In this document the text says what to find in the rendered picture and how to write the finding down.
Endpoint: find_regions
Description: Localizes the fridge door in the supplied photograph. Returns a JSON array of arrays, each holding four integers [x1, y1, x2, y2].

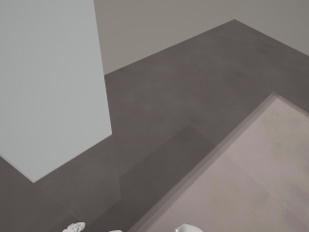
[[0, 0, 112, 182]]

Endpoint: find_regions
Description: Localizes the robot left hand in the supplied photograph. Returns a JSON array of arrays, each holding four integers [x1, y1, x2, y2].
[[63, 222, 85, 232]]

